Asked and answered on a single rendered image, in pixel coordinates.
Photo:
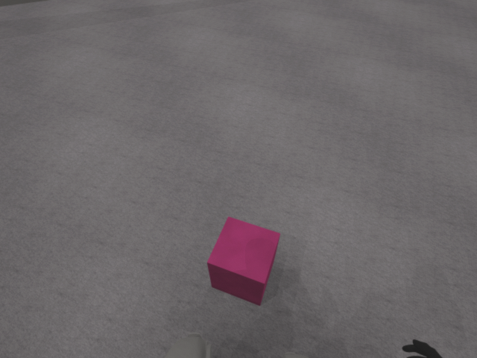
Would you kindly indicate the carton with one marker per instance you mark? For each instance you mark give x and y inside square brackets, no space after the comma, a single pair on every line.
[241,261]

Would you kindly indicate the left robot thigh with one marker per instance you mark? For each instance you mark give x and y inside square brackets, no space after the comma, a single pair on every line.
[190,347]

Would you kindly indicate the right robot hand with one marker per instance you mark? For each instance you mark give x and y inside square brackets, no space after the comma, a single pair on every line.
[421,348]

